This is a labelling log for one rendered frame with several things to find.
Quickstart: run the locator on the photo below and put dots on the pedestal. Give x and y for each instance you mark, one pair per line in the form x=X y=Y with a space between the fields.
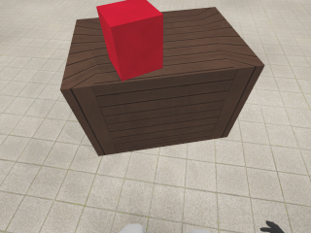
x=207 y=75

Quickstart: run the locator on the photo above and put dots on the carton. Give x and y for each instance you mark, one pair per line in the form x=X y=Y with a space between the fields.
x=133 y=34

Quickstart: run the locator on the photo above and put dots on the robot right hand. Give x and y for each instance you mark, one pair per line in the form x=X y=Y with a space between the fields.
x=273 y=228

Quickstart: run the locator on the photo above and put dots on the left robot thigh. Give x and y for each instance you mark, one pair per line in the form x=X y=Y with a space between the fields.
x=133 y=228

